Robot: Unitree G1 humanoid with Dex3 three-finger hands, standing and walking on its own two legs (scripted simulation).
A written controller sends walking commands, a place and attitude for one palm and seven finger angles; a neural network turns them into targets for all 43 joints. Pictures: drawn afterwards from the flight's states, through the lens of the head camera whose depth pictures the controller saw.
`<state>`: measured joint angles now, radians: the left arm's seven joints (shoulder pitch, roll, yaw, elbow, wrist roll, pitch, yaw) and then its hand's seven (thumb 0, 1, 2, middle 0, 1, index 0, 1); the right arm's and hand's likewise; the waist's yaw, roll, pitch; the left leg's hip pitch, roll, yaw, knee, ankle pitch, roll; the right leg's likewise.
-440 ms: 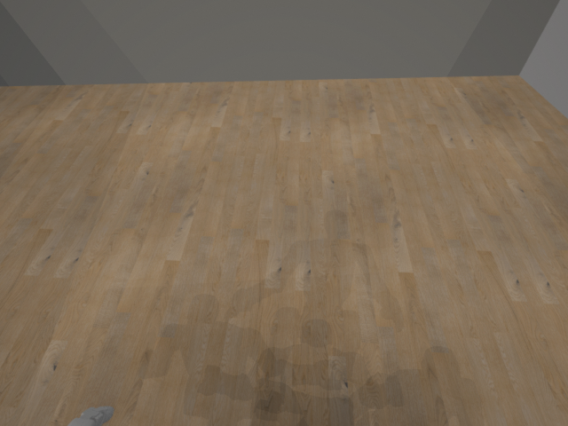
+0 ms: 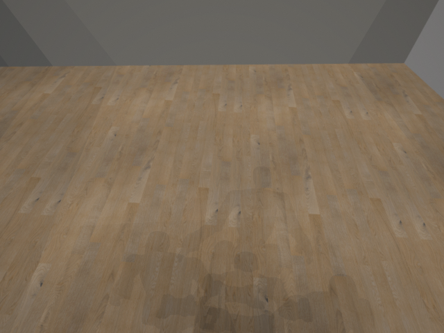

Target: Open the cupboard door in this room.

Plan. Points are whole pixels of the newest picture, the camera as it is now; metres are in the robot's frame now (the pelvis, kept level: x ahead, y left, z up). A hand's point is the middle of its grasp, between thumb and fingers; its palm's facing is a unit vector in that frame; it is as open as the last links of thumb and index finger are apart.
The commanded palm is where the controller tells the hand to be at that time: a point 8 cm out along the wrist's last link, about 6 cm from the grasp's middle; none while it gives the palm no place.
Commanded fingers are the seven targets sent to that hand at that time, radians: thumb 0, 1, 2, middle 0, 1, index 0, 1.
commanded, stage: stand and wait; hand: left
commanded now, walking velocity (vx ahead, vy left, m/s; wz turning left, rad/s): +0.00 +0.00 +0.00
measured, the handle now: out of the picture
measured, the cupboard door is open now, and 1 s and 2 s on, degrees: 0 0 0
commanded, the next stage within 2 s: turn or walk to find it in 0.46 s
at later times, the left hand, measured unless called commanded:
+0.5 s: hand out of the picture +0.06 +0.24 -0.15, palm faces -0.03 -0.94 -0.33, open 7.4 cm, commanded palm none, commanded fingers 0.00 0.90 0.90 -0.20 -0.30 -0.20 -0.30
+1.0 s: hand out of the picture +0.01 +0.22 -0.18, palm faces +0.12 -0.96 -0.24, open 7.4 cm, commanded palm none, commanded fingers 0.00 0.90 0.90 -0.20 -0.30 -0.20 -0.30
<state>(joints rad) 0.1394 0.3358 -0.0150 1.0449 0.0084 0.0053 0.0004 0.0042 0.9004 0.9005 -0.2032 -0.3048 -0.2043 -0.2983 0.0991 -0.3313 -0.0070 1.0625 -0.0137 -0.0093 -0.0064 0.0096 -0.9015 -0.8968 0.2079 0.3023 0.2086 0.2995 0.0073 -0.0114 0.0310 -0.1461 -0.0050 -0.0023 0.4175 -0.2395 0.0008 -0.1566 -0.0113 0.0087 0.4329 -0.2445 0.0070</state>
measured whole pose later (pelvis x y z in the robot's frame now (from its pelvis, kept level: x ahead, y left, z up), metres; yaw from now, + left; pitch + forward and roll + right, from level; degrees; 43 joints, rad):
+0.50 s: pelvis -0.02 +0.00 +0.00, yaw +0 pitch -3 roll +0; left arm 0.14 0.35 -0.02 1.08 0.01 0.00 0.00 0.00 0.90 0.90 -0.20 -0.30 -0.20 -0.30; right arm 0.13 -0.34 -0.01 1.12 -0.01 -0.01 0.00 0.01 -0.90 -0.90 0.21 0.30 0.21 0.30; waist 0.00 -0.01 0.03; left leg -0.15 0.00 0.00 0.38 -0.19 0.00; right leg -0.16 0.00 0.01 0.39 -0.19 0.00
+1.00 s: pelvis -0.04 +0.01 -0.01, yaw +8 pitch +1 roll -1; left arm 0.18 0.23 0.02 0.96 0.01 0.05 0.03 0.00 0.90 0.90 -0.20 -0.30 -0.20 -0.30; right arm 0.24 -0.17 -0.03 0.99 -0.02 0.03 -0.01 0.01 -0.90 -0.90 0.21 0.30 0.21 0.30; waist -0.02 -0.01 0.07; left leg -0.33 -0.06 -0.12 0.52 -0.20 0.03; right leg -0.40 -0.01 -0.01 0.91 -0.50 0.04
